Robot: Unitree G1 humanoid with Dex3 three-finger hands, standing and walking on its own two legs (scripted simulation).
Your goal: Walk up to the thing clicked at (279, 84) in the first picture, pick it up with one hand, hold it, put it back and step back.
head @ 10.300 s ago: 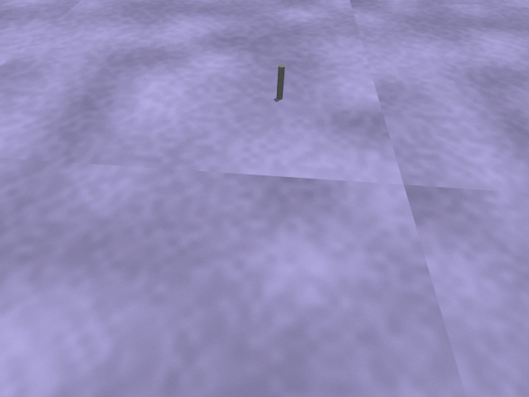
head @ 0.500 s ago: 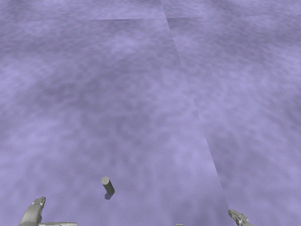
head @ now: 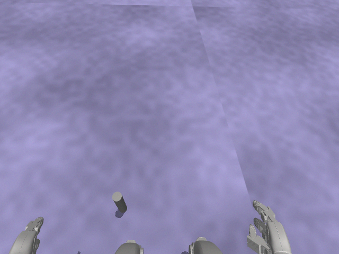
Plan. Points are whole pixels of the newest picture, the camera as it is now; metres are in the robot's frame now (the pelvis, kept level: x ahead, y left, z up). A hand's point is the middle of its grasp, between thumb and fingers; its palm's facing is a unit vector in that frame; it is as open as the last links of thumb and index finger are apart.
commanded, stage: go down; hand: left
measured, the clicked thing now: (120, 203) +0.37 +0.20 -0.58
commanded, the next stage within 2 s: none
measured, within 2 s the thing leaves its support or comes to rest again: neither
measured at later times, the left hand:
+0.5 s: hand (51, 228) +0.21 +0.31 -0.19, palm faces +0.08 -0.97 -0.22, open 17.4 cm
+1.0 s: hand (52, 211) +0.26 +0.35 -0.25, palm faces +0.08 -0.99 -0.12, open 17.6 cm
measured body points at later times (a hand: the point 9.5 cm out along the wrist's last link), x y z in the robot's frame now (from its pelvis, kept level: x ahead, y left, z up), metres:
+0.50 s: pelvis -0.05 -0.01 -0.11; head +0.09 +0.03 +0.31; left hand +0.20 +0.36 -0.17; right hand +0.14 -0.27 -0.19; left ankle -0.02 +0.12 -0.67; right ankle +0.01 -0.14 -0.67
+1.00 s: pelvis -0.09 -0.01 -0.21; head +0.11 +0.04 +0.19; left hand +0.26 +0.40 -0.24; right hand +0.07 -0.28 -0.31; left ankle -0.02 +0.12 -0.67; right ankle +0.01 -0.14 -0.67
